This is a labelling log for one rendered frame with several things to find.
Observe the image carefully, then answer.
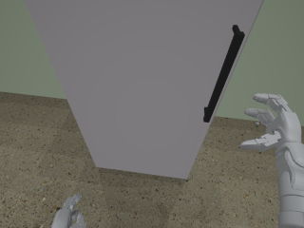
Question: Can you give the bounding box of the robot left hand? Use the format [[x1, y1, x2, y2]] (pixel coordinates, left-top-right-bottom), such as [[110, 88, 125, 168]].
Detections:
[[51, 193, 86, 228]]

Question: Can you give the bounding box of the robot right hand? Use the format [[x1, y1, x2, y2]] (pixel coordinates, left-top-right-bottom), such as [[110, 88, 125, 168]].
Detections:
[[239, 93, 302, 152]]

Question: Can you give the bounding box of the fridge door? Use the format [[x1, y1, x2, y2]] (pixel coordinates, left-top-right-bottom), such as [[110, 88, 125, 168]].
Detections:
[[24, 0, 262, 180]]

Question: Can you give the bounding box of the handle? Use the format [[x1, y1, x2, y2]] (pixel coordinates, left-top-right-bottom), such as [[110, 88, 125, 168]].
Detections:
[[203, 25, 245, 123]]

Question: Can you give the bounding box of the robot right forearm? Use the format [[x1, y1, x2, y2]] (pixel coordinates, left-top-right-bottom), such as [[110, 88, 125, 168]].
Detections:
[[275, 142, 304, 228]]

